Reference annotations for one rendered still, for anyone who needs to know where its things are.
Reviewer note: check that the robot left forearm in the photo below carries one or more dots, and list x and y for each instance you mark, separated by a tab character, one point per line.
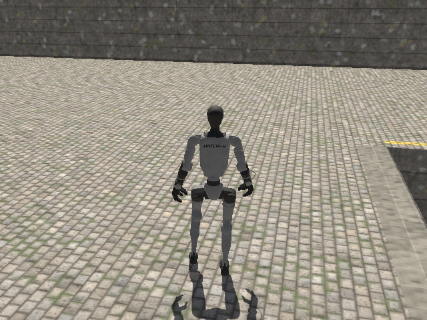
180	177

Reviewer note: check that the robot left shin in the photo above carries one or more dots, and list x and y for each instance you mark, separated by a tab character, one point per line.
194	233

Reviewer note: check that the robot right forearm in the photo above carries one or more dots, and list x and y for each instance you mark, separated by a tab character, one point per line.
246	176

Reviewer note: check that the right robot hand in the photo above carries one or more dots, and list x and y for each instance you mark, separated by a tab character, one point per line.
243	187

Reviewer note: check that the robot left upper arm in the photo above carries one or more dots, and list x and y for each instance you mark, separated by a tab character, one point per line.
189	151

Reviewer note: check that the left robot hand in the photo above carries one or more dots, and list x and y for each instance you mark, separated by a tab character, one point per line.
176	192

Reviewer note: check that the humanoid robot head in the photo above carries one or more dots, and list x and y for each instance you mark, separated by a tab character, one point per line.
215	115

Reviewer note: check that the robot right upper arm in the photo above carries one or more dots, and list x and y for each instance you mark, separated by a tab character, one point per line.
239	152

